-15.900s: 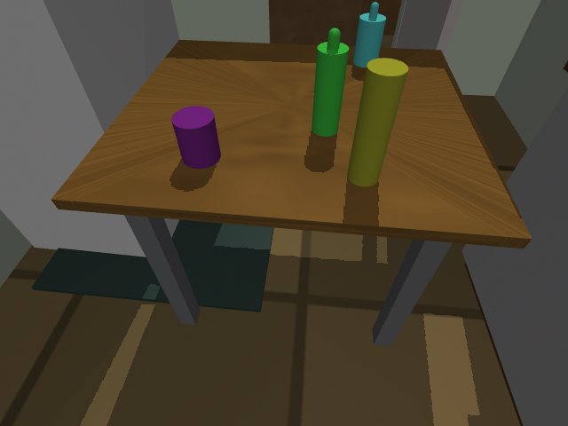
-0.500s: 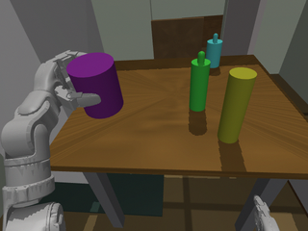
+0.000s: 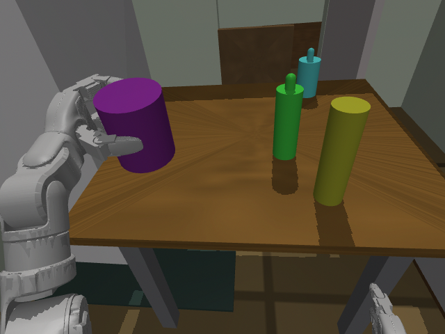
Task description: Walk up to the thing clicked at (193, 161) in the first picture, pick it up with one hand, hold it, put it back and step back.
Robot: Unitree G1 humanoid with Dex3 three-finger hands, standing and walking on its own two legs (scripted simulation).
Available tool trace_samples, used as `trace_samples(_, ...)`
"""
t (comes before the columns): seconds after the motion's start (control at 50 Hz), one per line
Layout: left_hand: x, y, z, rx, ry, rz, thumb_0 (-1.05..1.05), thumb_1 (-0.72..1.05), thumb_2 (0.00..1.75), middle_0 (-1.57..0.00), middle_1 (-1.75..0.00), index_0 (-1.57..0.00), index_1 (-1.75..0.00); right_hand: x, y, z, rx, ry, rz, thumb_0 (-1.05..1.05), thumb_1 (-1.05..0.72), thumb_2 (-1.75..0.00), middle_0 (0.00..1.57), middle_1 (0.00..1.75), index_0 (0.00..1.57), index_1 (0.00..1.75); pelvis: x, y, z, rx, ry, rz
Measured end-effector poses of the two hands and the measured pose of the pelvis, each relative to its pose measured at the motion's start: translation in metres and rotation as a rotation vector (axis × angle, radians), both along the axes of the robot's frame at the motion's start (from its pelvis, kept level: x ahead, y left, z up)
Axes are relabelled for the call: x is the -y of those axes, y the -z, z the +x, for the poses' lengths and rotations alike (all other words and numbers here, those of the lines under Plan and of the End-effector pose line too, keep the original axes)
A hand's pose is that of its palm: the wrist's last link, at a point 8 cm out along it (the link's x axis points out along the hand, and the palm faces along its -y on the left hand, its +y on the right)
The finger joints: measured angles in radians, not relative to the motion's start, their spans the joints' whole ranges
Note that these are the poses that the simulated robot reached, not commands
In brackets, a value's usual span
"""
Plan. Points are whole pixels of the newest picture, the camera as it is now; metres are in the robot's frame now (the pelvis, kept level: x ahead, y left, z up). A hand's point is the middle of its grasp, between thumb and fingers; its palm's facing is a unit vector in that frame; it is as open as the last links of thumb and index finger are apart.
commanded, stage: hold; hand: left
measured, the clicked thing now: (138, 119) +0.36 +0.13 +0.28
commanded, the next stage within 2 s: crouch in 1.70 s
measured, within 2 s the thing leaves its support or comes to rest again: neither
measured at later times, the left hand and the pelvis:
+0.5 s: hand (117, 120) +0.35 +0.17 +0.29, palm faces +0.07 -1.00 -0.01, open 11.9 cm; pelvis +0.00 +0.00 +0.00, yaw +0 degrees
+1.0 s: hand (120, 123) +0.35 +0.16 +0.28, palm faces +0.05 -1.00 -0.01, open 11.9 cm; pelvis +0.00 +0.00 +0.00, yaw +0 degrees
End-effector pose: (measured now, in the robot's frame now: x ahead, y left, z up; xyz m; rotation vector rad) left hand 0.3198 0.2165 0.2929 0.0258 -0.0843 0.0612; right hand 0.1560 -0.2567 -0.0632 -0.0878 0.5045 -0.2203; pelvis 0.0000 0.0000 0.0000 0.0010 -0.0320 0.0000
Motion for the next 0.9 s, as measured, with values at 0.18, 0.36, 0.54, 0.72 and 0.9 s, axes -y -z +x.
trace_samples(0.18,0.006,0.007,0.001,-0.028,0.019,-0.012,-0.02,-0.61,0.68,-0.7,-1.11,-0.72,-1.1,-0.006,0.001,0.006,0.012,-0.011,0.016,-0.02,0.53,-0.06,0.05,0.05,0.06,0.05,-0.001,0.0,0.002,0.001,0.001,0.001)
trace_samples(0.36,-0.001,0.002,0.007,-0.01,-0.011,-0.013,-0.02,-0.61,0.68,-0.69,-1.11,-0.71,-1.1,-0.001,-0.002,0.004,0.011,0.003,0.004,-0.02,0.53,-0.06,0.05,0.05,0.06,0.05,-0.001,0.0,0.003,-0.005,0.0,0.0)
trace_samples(0.54,-0.001,0.008,0.01,-0.033,-0.003,-0.008,-0.02,-0.61,0.68,-0.69,-1.12,-0.71,-1.11,-0.003,-0.001,0.005,0.003,-0.004,0.003,-0.02,0.53,-0.06,0.05,0.05,0.06,0.05,-0.002,0.0,0.004,-0.005,0.002,-0.001)
trace_samples(0.72,0.004,0.011,0.009,-0.024,0.01,-0.01,-0.02,-0.61,0.68,-0.69,-1.12,-0.71,-1.11,-0.006,0.0,0.006,0.002,-0.005,0.01,-0.02,0.53,-0.06,0.05,0.05,0.06,0.05,-0.001,0.0,0.004,-0.005,0.002,-0.001)
trace_samples(0.9,0.001,0.006,0.009,-0.015,-0.001,-0.01,-0.02,-0.61,0.68,-0.68,-1.13,-0.71,-1.12,-0.005,0.001,0.005,-0.005,-0.002,0.008,-0.02,0.53,-0.06,0.05,0.05,0.06,0.05,-0.001,0.0,0.005,-0.006,0.002,0.0)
